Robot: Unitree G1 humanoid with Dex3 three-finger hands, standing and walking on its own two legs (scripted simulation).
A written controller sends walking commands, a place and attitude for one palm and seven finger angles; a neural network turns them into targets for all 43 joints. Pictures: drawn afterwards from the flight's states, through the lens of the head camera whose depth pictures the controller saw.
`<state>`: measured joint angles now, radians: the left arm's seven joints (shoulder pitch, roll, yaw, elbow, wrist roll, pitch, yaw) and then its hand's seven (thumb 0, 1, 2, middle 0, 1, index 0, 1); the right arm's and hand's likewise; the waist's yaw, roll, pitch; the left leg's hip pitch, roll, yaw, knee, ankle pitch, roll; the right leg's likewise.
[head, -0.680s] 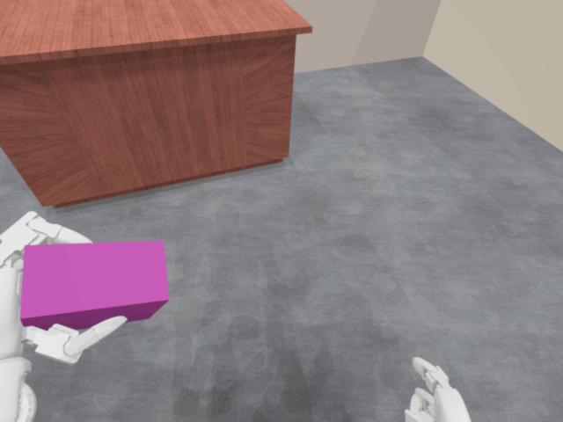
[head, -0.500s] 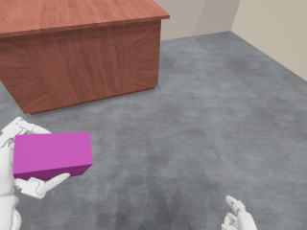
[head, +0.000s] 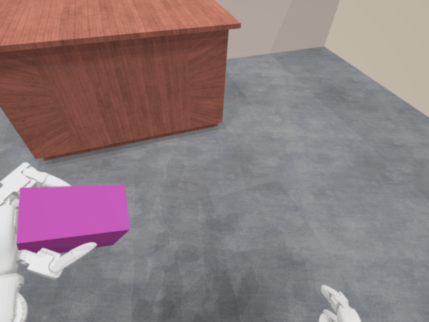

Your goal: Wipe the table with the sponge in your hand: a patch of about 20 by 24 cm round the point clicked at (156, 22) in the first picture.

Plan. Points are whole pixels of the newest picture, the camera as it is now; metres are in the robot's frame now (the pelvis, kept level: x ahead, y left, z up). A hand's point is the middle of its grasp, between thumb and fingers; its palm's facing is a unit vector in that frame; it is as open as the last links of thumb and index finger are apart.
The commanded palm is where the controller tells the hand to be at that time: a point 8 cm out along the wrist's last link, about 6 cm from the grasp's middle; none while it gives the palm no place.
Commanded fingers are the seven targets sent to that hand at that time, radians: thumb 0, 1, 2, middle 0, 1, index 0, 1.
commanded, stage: walk to a spot facing it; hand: left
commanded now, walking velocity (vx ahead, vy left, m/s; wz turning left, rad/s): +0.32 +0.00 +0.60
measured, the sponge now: (89, 219) +0.23 +0.20 +0.14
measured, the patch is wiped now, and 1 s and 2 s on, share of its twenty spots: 0.00 0.00 0.00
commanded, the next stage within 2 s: none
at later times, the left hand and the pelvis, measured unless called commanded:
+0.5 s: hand (36, 210) +0.23 +0.26 +0.16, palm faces +0.54 -0.69 -0.47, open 10.6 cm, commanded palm +0.17 +0.29 +0.18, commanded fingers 0.00 0.10 1.30 -1.20 -1.60 -1.20 -1.60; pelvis +0.08 -0.02 +0.01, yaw +14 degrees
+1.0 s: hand (64, 151) +0.34 +0.26 +0.17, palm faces +0.70 -0.56 -0.44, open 10.5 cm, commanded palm +0.27 +0.29 +0.18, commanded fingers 0.00 0.10 1.30 -1.20 -1.60 -1.20 -1.60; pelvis +0.23 -0.03 -0.01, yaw +23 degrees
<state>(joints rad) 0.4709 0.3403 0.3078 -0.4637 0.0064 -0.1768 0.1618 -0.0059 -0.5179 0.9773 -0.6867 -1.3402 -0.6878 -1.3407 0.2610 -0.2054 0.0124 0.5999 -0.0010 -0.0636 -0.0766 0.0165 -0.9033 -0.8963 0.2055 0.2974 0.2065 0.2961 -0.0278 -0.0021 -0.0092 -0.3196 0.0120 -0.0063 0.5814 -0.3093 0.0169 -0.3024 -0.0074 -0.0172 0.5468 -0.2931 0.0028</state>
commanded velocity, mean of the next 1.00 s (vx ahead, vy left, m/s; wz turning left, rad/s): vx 0.36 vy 0.00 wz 0.35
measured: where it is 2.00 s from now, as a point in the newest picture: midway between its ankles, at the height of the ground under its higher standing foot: (197, 268)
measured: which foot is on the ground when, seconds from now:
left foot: down 0.00-0.26, up 0.28-0.58, down 0.60-0.90, up 0.92-1.00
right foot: down 0.00-0.60, up 0.62-0.88, down 0.90-1.00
